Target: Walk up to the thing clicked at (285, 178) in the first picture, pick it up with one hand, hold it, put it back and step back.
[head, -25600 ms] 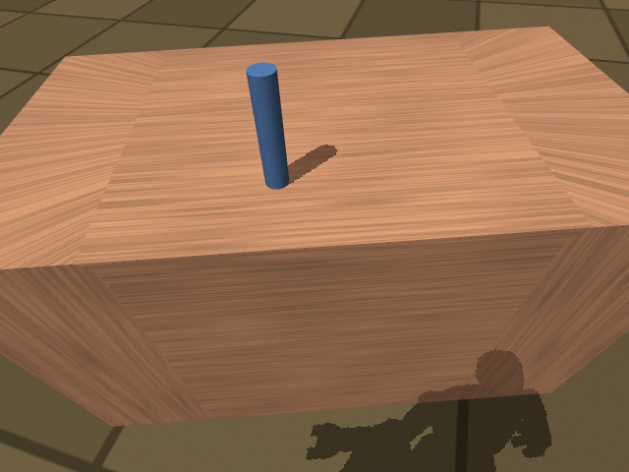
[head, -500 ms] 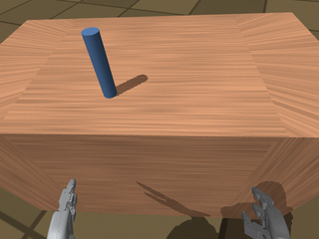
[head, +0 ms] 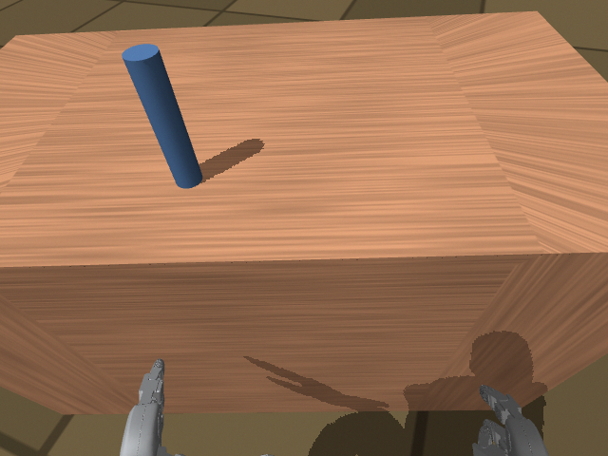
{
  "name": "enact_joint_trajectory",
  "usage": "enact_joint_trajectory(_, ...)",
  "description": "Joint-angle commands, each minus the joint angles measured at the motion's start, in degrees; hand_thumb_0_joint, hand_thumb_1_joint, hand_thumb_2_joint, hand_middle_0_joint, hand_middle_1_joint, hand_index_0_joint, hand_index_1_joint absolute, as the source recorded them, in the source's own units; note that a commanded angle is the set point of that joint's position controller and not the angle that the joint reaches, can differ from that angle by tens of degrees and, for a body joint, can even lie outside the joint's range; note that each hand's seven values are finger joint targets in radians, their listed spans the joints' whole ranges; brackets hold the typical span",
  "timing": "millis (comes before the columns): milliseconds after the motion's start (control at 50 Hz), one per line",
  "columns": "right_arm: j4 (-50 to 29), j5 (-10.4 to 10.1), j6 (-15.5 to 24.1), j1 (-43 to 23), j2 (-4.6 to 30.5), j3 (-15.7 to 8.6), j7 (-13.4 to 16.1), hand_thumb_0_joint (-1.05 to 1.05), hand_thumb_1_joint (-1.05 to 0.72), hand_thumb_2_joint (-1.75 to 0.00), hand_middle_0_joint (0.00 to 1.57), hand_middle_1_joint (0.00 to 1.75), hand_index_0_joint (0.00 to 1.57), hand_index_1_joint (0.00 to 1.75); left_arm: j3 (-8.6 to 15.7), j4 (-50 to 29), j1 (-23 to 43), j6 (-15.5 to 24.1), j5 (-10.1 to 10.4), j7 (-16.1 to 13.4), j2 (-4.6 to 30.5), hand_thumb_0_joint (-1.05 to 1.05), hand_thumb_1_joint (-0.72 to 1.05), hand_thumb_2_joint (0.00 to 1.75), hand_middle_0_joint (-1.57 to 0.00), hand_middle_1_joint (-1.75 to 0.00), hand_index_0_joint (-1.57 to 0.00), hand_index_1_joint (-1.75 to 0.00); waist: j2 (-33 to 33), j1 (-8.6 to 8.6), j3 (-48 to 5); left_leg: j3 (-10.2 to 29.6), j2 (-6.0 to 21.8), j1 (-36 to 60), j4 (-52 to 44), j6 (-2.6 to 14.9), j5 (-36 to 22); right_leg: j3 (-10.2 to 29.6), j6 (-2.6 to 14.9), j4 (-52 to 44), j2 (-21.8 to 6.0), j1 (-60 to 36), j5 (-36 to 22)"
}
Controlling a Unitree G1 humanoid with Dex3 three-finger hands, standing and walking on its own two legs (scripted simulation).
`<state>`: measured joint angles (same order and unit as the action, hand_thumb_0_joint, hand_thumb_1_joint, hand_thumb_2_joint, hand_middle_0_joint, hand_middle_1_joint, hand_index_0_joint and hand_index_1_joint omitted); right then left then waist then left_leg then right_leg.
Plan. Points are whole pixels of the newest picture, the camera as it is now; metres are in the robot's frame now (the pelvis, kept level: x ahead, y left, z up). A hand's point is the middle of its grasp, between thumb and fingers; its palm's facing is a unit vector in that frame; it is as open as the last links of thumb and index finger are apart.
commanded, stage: home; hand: left
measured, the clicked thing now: (168, 125) +0.52 +0.21 +0.17
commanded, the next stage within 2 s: stand in 1.82 s
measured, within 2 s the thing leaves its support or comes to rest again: neither
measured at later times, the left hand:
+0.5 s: hand out of the picture +0.05 +0.26 -0.12, palm faces -0.05 -0.91 -0.41, open 17.6 cm
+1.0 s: hand out of the picture +0.03 +0.26 -0.11, palm faces -0.01 -0.93 -0.37, open 17.5 cm
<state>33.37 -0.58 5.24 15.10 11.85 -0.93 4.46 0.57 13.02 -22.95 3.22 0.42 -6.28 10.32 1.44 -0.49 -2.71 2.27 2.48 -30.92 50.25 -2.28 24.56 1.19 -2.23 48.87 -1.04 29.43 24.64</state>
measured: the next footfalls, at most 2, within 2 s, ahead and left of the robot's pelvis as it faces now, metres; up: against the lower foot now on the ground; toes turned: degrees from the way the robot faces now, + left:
none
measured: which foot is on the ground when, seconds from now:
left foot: down 0.00-1.00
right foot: down 0.00-1.00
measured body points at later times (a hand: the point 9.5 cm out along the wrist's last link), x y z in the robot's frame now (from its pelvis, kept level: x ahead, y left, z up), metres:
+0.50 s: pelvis -0.02 -0.01 +0.02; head -0.01 -0.01 +0.47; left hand +0.06 +0.31 -0.09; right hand +0.07 -0.31 -0.10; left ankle +0.01 +0.14 -0.70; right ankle +0.00 -0.14 -0.70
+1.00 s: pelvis -0.02 +0.00 +0.04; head -0.03 -0.01 +0.49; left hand +0.03 +0.31 -0.09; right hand +0.05 -0.30 -0.09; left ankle +0.01 +0.14 -0.70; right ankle +0.00 -0.14 -0.70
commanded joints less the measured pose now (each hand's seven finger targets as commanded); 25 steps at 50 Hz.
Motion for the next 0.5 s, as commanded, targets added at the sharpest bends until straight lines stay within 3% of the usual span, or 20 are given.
enact_joint_trajectory(0, -9.7, -0.2, 3.0, -4.0, 7.3, -2.4, 0.5, 0.0, -0.9, -0.9, 0.2, 0.3, 0.2, 0.3, 2.8, -10.5, -0.5, 2.0, -0.1, -0.9, 5.5, 0.0, -0.6, 0.03, -0.04, -0.04, -0.04, -0.04, -1.3, 0.48, -6.6, -4.0, -1.7, 3.3, -7.6, 1.54, -10.8, -4.2, 1.65, -7.8, 2.0, -2.3, -10.6)
enact_joint_trajectory(20, -10.1, -0.1, 2.9, -4.1, 7.3, -2.5, 0.6, 0.0, -0.9, -0.9, 0.2, 0.3, 0.2, 0.3, 3.3, -14.3, 1.6, 2.1, -0.1, -1.2, 6.6, 0.0, -0.59, 0.03, -0.04, -0.04, -0.04, -0.05, 0.2, 0.59, -8.0, -3.8, -1.5, 4.1, -7.9, 1.39, -11.0, -4.3, 1.86, -7.4, 2.1, -2.4, -10.7)
enact_joint_trajectory(40, -9.6, 0.0, 2.7, -3.8, 7.3, -2.4, 0.6, 0.0, -0.9, -0.9, 0.2, 0.3, 0.2, 0.3, 2.9, -13.1, 0.9, 1.8, -0.3, -1.3, 6.3, 0.0, -0.6, 0.02, -0.04, -0.04, -0.04, -0.04, 1.0, 0.22, -8.2, -3.5, -1.4, 4.6, -7.8, 1.29, -11.6, -4.4, 1.94, -7.1, 2.1, -2.5, -11.3)
enact_joint_trajectory(60, 0.9, 4.6, -0.1, -2.6, 16.6, -5.0, -1.2, 0.0, -0.9, -0.9, 0.2, 0.3, 0.2, 0.3, 5.4, 7.0, 4.8, 0.9, -4.9, 0.8, 19.2, 0.0, -0.56, 0.05, -0.05, -0.05, -0.05, -0.05, -1.4, -0.33, -5.5, 2.1, 2.2, 10.6, -7.4, 4.22, -20.3, 1.0, 5.96, -4.9, -3.1, -5.5, -19.5)
enact_joint_trajectory(80, 1.4, 5.1, -1.7, -1.3, 17.4, -5.5, -1.8, 0.0, -0.9, -0.9, 0.2, 0.3, 0.2, 0.3, 5.7, 8.8, 3.6, 0.4, -5.0, 1.6, 19.7, 0.0, -0.58, 0.04, -0.05, -0.05, -0.05, -0.05, -1.0, -0.24, -10.0, 2.5, 2.5, 12.8, -5.9, 5.81, -24.4, 1.4, 6.56, -3.2, -3.1, -7.4, -22.2)
enact_joint_trajectory(120, 1.6, 4.4, -2.4, -3.9, 16.5, -5.1, -2.4, 0.0, -0.9, -0.9, 0.2, 0.3, 0.2, 0.3, 4.5, 10.2, 4.0, 0.4, -4.4, 2.4, 18.6, 0.0, -0.58, 0.04, -0.05, -0.05, -0.05, -0.05, 0.1, 0.34, -7.9, 3.7, 2.5, 12.1, -7.4, 6.41, -23.2, 2.2, 7.01, -4.3, -3.2, -5.9, -19.8)
enact_joint_trajectory(140, 2.0, 3.7, -2.5, -5.4, 16.4, -4.8, -3.0, 0.0, -0.9, -0.9, 0.2, 0.3, 0.2, 0.3, 3.8, 12.0, 4.6, 0.7, -3.6, 2.8, 17.9, 0.0, -0.58, 0.03, -0.05, -0.05, -0.04, -0.05, 0.5, 1.07, -6.1, 2.9, 2.1, 11.2, -8.3, 6.37, -19.9, 2.5, 6.9, -6.3, -3.5, -5.9, -16.8)
enact_joint_trajectory(180, 3.2, 2.5, -2.7, -5.7, 15.9, -4.4, -3.9, 0.0, -0.9, -0.9, 0.2, 0.3, 0.2, 0.3, 3.0, 15.1, 7.6, 1.0, -2.9, 3.6, 18.7, 0.0, -0.6, 0.02, -0.04, -0.04, -0.04, -0.04, -1.8, 0.68, -2.3, 2.0, 1.3, 8.6, -8.9, 5.77, -13.8, 4.1, 7.05, -9.1, -3.8, -5.6, -14.0)
enact_joint_trajectory(220, 4.9, 2.3, -3.0, -5.7, 15.7, -4.1, -4.2, 0.0, -0.9, -0.9, 0.2, 0.3, 0.2, 0.3, 2.7, 18.4, 9.7, 0.8, -2.9, 3.9, 20.0, 0.0, -0.61, 0.02, -0.04, -0.04, -0.04, -0.04, -2.8, 0.03, 0.1, 2.0, 1.0, 8.4, -10.3, 5.32, -11.5, 5.0, 7.04, -10.9, -3.8, -5.0, -12.2)
enact_joint_trajectory(260, 7.0, 2.5, -3.3, -6.3, 16.4, -4.2, -4.4, 0.0, -0.9, -0.9, 0.2, 0.3, 0.2, 0.3, 2.5, 21.8, 10.2, 0.8, -2.9, 4.1, 20.4, 0.0, -0.58, 0.04, -0.05, -0.05, -0.05, -0.05, -1.6, 0.38, 0.2, 2.5, 1.2, 9.7, -11.0, 5.38, -12.5, 4.6, 6.81, -11.5, -3.6, -5.6, -12.9)
enact_joint_trajectory(400, 12.7, 2.4, -4.3, -7.1, 17.7, -3.7, -4.7, 0.0, -0.9, -0.9, 0.2, 0.3, 0.2, 0.3, 2.0, 30.7, 13.1, 0.1, -2.5, 4.4, 23.3, 0.0, -0.59, 0.03, -0.04, -0.04, -0.04, -0.05, -2.8, -0.01, 1.7, 3.5, 0.7, 11.8, -16.1, 5.11, -4.7, 7.1, 6.65, -18.4, -4.7, -6.7, -3.0)
enact_joint_trajectory(480, 16.4, 2.4, -4.4, -7.0, 19.3, -3.2, -4.8, 0.0, -0.9, -0.9, 0.2, 0.3, 0.2, 0.3, 1.5, 35.4, 13.1, -0.3, -2.1, 4.6, 23.4, 0.0, -0.58, 0.04, -0.05, -0.05, -0.04, -0.05, -0.9, 0.47, 1.8, 5.6, 2.2, 12.5, -21.0, 5.32, -4.4, 5.4, 5.43, -19.4, -4.0, -10.1, -4.6)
